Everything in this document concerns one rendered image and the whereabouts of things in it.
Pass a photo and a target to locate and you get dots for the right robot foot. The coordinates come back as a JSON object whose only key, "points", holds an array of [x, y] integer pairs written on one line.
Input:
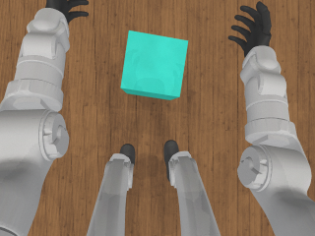
{"points": [[170, 148]]}

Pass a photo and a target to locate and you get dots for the robot right thigh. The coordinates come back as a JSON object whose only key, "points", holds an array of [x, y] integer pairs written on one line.
{"points": [[196, 214]]}

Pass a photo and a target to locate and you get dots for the robot left hand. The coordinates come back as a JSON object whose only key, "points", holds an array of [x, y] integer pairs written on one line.
{"points": [[64, 6]]}

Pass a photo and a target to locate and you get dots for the robot right hand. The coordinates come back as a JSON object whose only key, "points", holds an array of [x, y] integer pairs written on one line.
{"points": [[260, 28]]}

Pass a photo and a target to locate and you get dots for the robot left upper arm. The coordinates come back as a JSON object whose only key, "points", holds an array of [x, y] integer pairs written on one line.
{"points": [[30, 140]]}

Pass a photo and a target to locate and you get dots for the robot right forearm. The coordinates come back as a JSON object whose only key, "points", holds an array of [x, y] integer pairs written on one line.
{"points": [[266, 101]]}

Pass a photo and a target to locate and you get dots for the robot left forearm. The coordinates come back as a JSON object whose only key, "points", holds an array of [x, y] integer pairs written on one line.
{"points": [[41, 64]]}

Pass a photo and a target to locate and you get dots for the carton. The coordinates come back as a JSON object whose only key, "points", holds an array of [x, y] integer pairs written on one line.
{"points": [[153, 65]]}

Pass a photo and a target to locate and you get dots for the robot right upper arm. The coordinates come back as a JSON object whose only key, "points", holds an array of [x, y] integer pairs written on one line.
{"points": [[279, 179]]}

